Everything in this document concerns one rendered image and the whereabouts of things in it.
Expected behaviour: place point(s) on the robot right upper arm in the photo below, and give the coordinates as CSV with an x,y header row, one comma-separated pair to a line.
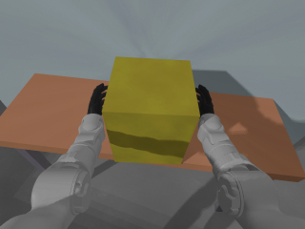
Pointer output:
x,y
252,199

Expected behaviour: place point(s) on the robot left upper arm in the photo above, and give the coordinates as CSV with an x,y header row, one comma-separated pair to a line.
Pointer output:
x,y
59,195

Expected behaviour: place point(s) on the robot left hand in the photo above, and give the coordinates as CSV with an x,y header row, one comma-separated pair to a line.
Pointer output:
x,y
96,102

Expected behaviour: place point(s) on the robot right forearm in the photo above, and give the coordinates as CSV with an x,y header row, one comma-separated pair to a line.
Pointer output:
x,y
219,150

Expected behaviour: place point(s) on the robot right hand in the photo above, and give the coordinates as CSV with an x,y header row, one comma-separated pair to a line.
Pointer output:
x,y
205,104

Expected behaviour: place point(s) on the carton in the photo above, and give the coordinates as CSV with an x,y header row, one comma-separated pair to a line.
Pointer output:
x,y
150,110

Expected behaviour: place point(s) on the table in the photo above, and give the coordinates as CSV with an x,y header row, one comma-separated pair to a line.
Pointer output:
x,y
45,117

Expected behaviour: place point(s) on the robot left forearm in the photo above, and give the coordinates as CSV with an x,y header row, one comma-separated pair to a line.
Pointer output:
x,y
86,148

